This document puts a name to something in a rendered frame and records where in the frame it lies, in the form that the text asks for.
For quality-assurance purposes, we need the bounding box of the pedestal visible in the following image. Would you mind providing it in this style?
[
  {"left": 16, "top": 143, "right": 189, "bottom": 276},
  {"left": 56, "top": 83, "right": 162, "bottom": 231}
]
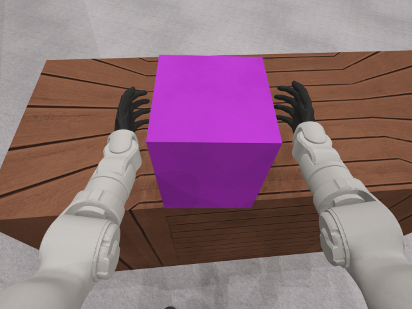
[{"left": 0, "top": 50, "right": 412, "bottom": 272}]

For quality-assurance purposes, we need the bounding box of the robot left hand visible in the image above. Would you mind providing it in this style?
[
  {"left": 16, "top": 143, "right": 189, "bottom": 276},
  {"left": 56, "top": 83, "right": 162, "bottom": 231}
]
[{"left": 114, "top": 86, "right": 151, "bottom": 133}]

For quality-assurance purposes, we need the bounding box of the robot right forearm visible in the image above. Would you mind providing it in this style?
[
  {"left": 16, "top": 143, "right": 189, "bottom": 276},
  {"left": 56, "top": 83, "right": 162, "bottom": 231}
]
[{"left": 292, "top": 121, "right": 405, "bottom": 253}]

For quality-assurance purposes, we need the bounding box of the robot left forearm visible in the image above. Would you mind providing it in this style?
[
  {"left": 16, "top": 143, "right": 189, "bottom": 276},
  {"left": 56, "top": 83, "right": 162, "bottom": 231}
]
[{"left": 38, "top": 129, "right": 142, "bottom": 267}]

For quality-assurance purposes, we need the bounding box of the carton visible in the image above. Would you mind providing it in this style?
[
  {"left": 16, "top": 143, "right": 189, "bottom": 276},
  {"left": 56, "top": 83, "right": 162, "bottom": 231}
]
[{"left": 146, "top": 55, "right": 282, "bottom": 208}]

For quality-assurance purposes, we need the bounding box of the right robot upper arm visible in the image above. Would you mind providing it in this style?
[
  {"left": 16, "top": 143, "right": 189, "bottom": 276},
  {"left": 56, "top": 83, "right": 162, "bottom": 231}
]
[{"left": 319, "top": 201, "right": 412, "bottom": 309}]

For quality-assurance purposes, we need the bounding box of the left robot upper arm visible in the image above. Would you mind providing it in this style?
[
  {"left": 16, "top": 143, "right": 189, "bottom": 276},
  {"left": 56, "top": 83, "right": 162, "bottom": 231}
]
[{"left": 0, "top": 214, "right": 120, "bottom": 309}]

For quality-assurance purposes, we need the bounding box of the robot right hand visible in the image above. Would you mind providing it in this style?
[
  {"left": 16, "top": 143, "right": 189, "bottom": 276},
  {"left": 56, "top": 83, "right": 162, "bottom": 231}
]
[{"left": 274, "top": 80, "right": 315, "bottom": 133}]

